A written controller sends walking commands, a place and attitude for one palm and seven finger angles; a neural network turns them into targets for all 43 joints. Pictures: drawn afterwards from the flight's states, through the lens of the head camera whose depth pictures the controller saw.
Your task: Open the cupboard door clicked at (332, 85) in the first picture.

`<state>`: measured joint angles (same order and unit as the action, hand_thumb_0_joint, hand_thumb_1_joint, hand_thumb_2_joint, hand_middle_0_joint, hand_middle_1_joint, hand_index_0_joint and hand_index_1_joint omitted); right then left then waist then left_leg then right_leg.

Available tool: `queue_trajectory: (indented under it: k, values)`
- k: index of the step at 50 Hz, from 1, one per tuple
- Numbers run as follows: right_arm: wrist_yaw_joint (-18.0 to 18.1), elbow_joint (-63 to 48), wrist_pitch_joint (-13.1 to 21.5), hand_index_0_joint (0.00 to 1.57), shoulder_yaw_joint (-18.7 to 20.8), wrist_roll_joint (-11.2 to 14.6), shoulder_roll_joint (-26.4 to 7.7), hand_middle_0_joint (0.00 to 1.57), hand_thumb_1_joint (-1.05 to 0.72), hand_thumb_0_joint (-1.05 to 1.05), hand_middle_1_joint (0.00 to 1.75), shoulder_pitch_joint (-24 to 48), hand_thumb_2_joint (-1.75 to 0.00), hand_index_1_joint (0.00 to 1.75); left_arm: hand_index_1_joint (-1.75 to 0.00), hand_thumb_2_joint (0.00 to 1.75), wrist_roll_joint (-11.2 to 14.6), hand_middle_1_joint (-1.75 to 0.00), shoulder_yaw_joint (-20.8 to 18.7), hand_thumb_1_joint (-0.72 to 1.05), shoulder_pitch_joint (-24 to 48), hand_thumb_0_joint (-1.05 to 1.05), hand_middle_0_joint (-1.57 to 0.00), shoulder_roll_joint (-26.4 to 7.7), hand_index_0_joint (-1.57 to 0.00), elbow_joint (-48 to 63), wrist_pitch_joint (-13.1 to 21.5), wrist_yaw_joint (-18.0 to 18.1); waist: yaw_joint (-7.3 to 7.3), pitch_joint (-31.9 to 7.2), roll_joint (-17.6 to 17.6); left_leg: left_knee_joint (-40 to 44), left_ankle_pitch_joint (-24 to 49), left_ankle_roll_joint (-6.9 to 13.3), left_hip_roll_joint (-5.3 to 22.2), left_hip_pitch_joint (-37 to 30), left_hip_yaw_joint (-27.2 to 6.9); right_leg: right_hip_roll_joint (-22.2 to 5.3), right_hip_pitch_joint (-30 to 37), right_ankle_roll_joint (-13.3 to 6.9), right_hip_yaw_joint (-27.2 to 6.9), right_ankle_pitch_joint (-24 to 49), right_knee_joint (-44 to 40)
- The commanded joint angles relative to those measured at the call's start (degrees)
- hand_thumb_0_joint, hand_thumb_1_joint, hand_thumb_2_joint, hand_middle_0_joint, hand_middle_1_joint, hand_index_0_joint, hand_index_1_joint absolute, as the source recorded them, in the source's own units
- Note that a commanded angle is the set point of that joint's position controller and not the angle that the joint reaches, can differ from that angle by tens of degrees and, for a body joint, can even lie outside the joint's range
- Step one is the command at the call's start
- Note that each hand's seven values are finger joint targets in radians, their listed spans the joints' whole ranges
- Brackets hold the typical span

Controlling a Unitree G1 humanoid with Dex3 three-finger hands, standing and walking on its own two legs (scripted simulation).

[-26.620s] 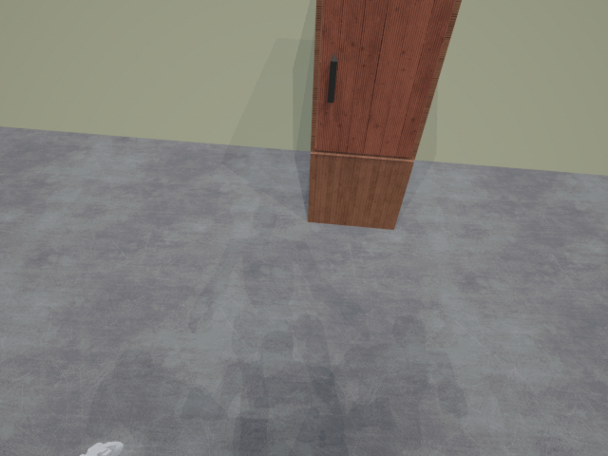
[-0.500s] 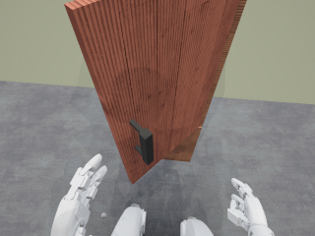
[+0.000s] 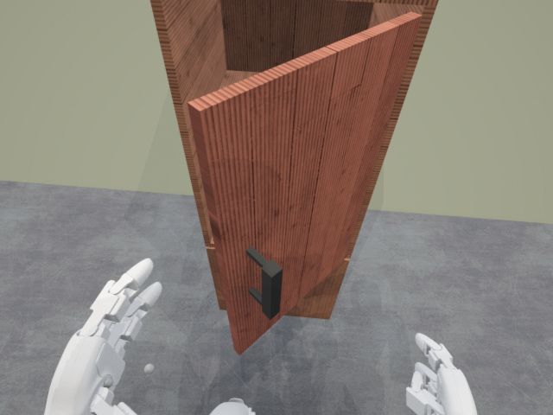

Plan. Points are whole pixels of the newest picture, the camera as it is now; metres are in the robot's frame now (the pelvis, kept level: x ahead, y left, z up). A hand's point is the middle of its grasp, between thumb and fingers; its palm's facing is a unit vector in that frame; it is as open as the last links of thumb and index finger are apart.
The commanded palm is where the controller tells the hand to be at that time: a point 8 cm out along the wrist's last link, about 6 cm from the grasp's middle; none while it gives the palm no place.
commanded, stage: draw the hand back to the body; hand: left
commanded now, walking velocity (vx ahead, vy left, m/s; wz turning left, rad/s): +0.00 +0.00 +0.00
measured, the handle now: (262, 283) +0.31 +0.05 +0.02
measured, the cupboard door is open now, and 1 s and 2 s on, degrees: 48 48 48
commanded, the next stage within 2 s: step back with the hand held close in 1.10 s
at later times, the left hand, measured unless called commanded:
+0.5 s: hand (55, 286) +0.21 +0.23 +0.19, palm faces +0.33 -0.86 -0.39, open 11.7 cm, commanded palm +0.16 +0.28 +0.21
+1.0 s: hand (36, 250) +0.22 +0.24 +0.22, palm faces +0.43 -0.82 -0.39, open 7.5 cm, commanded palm +0.17 +0.28 +0.25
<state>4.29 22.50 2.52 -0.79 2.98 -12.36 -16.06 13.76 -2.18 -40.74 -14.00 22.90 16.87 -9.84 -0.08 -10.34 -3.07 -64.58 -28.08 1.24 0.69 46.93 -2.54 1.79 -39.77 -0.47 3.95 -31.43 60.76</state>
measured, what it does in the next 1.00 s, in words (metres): rises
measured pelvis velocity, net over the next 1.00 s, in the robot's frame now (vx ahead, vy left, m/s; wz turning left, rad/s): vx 0.03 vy -0.01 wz -0.02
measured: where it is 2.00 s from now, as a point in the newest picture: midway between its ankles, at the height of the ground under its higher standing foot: outside the picture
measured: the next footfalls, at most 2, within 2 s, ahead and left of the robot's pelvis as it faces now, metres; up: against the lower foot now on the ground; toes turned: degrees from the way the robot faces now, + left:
none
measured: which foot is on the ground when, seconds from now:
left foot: down 0.00-1.00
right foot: down 0.00-1.00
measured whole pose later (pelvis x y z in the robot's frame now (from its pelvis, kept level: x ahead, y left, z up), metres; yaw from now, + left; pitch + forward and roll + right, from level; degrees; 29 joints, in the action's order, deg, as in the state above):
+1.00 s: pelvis +0.03 -0.01 +0.08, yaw -1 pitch -3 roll +0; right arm 5.5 34.4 5.2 -1.3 0.9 -13.2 -12.3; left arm 4.2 -17.8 -29.8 -18.9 24.4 2.2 7.3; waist 3.4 -1.0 -3.2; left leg -29.6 -15.7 0.6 0.3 11.2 0.6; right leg 1.3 -6.1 -0.9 0.5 -18.4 27.2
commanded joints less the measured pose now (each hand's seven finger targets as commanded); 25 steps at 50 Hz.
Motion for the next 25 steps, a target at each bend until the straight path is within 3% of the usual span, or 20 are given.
queue_trajectory:
  k: [1,2,3,4,5,6,9,13,23,25]
  values:
    - [-0.12,-10.29,3.88,0.20,2.32,0.27,-5.48,0.20,-0.90,0.00,0.30,6.03,-0.90,0.30,-0.30,0.37,0.93,-0.30,-5.29,-0.32,-0.87,0.00,-0.16,-5.39,-0.16,15.31,2.17,0.66,0.74,-3.27,-3.18,15.38,6.43,-0.23,-0.39,-13.32,-1.93,1.25,-0.32,-0.67,1.16,8.22,-11.59]
    - [1.98,-11.75,2.29,0.20,2.49,-0.48,-5.68,0.20,-0.90,0.00,0.30,5.17,-0.90,0.30,-0.30,0.39,-6.72,-0.30,-6.70,-0.29,-4.38,0.00,-0.16,-12.27,-0.16,19.10,-2.85,7.56,4.48,-5.87,-3.32,19.33,7.05,-0.47,0.90,-15.56,-1.69,-0.41,2.63,-1.69,-2.55,9.72,-14.76]
    - [2.71,-12.33,1.51,0.20,1.80,-0.62,-4.74,0.20,-0.90,0.00,0.30,4.83,-0.90,0.30,-0.30,0.40,-7.77,-0.30,-4.76,-0.26,-5.77,0.00,-0.16,-8.30,-0.16,20.56,-6.03,10.64,2.73,-3.04,-3.64,20.07,7.09,-0.51,0.87,-15.94,-1.35,-0.60,2.96,-1.54,-1.95,9.77,-15.67]
    - [2.88,-12.01,1.28,0.20,1.68,-0.72,-4.69,0.20,-0.90,0.00,0.30,5.12,-0.90,0.30,-0.30,0.42,-8.32,-0.30,-4.63,-0.22,-4.99,0.00,-0.16,-7.59,-0.16,20.05,-8.04,12.26,2.59,-1.99,-2.15,20.71,6.31,-0.52,0.98,-15.53,-1.89,-0.62,3.56,-1.47,-1.72,9.61,-16.41]
    - [2.92,-11.57,0.79,0.20,1.35,-0.68,-4.50,0.20,-0.90,0.00,0.30,4.69,-0.90,0.30,-0.30,0.43,-9.07,-0.30,-3.53,-0.18,-5.42,0.00,-0.16,-6.11,-0.16,19.32,-9.63,13.54,1.95,0.48,-3.16,21.15,6.36,-0.54,1.11,-15.82,-1.55,-0.69,4.04,-1.33,-1.43,9.48,-16.91]
    - [2.99,-11.28,0.34,0.20,1.09,-0.78,-4.79,0.20,-0.90,0.00,0.30,4.52,-0.90,0.30,-0.30,0.45,-9.64,-0.30,-3.92,-0.15,-4.31,0.00,-0.16,-6.74,-0.16,19.19,-10.90,14.63,1.84,1.64,-2.46,21.84,6.61,-0.57,1.33,-16.23,-1.83,-0.64,4.52,-1.29,-1.11,9.67,-17.71]
    - [3.41,-10.57,0.37,0.20,0.57,-1.03,-5.19,0.20,-0.90,0.00,0.30,4.89,-0.90,0.30,-0.30,0.50,-10.90,-0.30,-6.39,-0.05,-1.05,0.00,-0.17,-9.41,-0.17,18.83,-12.73,17.30,1.63,1.78,0.78,23.34,8.01,-0.21,1.18,-18.84,-1.55,-0.75,7.70,-1.17,-1.20,10.74,-20.52]
    - [3.59,-9.38,1.66,0.20,-0.06,-1.19,-5.61,0.20,-0.90,0.00,0.30,4.63,-0.90,0.30,-0.30,0.55,-11.53,-0.30,-7.31,0.09,3.11,0.00,-0.17,-10.01,-0.17,20.45,-13.55,18.90,1.41,1.92,-0.61,26.30,10.37,-0.34,1.45,-23.82,-1.98,-1.12,10.39,-1.03,-1.11,12.70,-22.70]
    - [2.50,-4.12,5.16,0.20,-0.34,-1.48,-6.11,0.20,-0.90,0.00,0.30,6.57,-0.90,0.30,-0.30,0.70,-11.36,-0.30,-14.98,0.44,7.60,0.00,-0.18,-13.63,-0.18,19.41,-12.99,19.89,2.54,3.76,-2.05,32.23,20.20,-1.42,1.68,-31.31,-1.75,-1.46,18.76,-0.95,-1.21,18.71,-28.32]
    - [2.35,-3.37,5.24,0.20,-0.16,-1.43,-6.10,0.20,-0.90,0.00,0.30,7.70,-0.90,0.30,-0.30,0.74,-10.95,-0.30,-16.59,0.51,7.95,0.00,-0.19,-13.76,-0.19,17.09,-13.12,19.73,2.74,5.68,0.19,33.22,20.97,-1.26,1.66,-31.75,-0.88,-1.43,20.15,-0.81,-1.20,20.04,-29.78]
